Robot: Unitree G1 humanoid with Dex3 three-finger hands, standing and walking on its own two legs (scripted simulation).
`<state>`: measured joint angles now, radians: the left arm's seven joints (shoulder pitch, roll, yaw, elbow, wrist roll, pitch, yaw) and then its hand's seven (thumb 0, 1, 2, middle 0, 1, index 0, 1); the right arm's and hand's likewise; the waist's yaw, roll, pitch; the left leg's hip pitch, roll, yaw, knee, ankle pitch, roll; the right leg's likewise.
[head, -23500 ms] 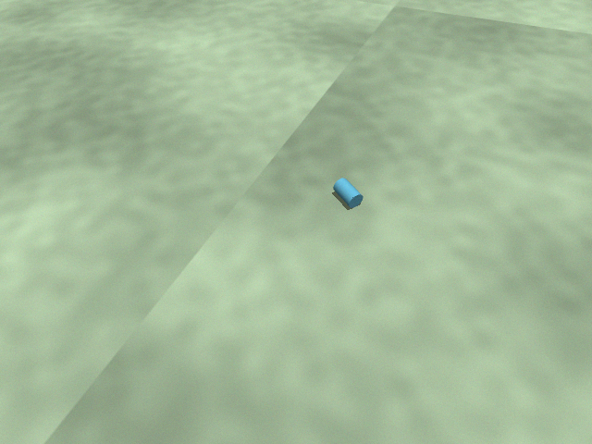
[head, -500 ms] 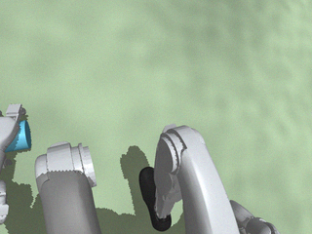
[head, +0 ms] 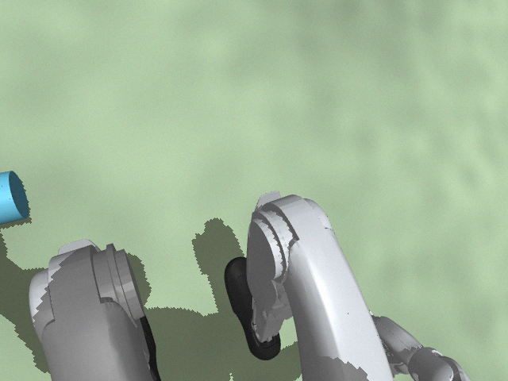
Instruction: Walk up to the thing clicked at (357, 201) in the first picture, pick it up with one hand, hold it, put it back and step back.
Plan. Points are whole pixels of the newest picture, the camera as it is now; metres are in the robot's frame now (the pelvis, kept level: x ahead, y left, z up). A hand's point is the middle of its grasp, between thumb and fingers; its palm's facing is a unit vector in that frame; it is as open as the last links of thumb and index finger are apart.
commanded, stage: close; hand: left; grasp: from above
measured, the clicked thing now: out of the picture +0.39 +0.34 -0.25
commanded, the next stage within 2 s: none
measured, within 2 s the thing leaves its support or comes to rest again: neither
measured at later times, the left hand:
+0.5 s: hand out of the picture +0.35 +0.32 -0.24, palm faces -0.41 -0.06 -0.91, open 11.9 cm
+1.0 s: hand out of the picture +0.37 +0.34 -0.23, palm faces -0.52 -0.19 -0.84, open 10.5 cm
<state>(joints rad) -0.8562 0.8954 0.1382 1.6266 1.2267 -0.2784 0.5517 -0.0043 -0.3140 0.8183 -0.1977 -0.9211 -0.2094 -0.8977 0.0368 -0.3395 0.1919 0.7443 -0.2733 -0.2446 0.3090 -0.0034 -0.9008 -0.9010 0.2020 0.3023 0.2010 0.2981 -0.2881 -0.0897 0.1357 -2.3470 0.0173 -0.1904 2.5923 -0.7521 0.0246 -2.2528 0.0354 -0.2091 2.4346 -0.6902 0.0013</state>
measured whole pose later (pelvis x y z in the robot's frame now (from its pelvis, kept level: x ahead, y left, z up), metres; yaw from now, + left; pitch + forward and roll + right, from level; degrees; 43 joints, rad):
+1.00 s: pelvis +0.00 +0.00 +0.00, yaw -1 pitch +27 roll -13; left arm -0.78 0.92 0.17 1.56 1.22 -0.39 0.52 0.00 0.06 0.52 -0.47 -0.61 -0.52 -0.58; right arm 0.06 -0.34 0.21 0.74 -0.27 -0.18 0.29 0.00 -0.90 -0.90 0.20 0.30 0.20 0.30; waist -0.26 -0.08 0.14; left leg -2.33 0.02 -0.21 2.58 -0.75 0.02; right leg -2.23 0.04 -0.22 2.41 -0.68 0.00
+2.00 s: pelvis +0.00 +0.00 +0.00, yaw -1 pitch +26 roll -12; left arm -0.81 0.93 0.13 1.64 1.29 -0.40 0.62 -0.01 0.06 0.40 -0.54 -0.50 -0.63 -0.47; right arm 0.07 -0.31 0.24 0.76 -0.32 -0.19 0.27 0.00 -0.90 -0.90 0.20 0.30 0.20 0.30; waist -0.27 -0.12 0.12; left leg -2.32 0.02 -0.21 2.59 -0.75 0.01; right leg -2.24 0.05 -0.22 2.42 -0.67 0.00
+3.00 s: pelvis +0.00 +0.00 +0.00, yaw -1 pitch +27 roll -13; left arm -0.78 0.90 0.15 1.62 1.34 -0.39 0.64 -0.02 0.03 0.30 -0.67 -0.34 -0.77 -0.33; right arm 0.06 -0.31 0.21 0.77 -0.32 -0.21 0.26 0.00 -0.91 -0.90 0.20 0.30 0.20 0.30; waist -0.27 -0.11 0.08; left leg -2.33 0.02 -0.20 2.59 -0.75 0.02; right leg -2.24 0.05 -0.21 2.42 -0.68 0.01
